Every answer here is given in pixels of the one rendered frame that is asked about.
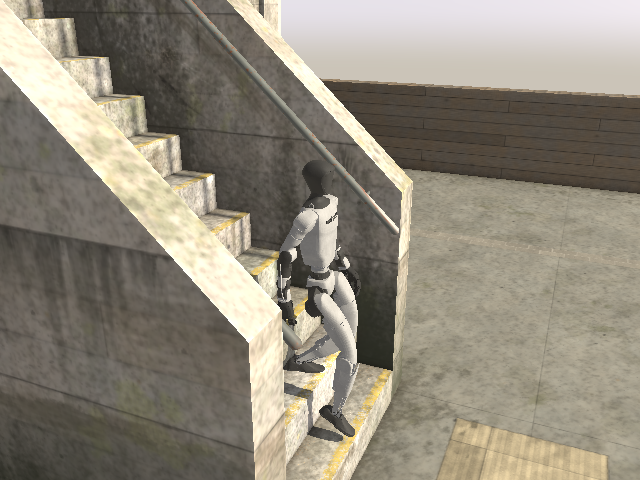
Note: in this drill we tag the stairs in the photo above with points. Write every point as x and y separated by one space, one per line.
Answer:
315 449

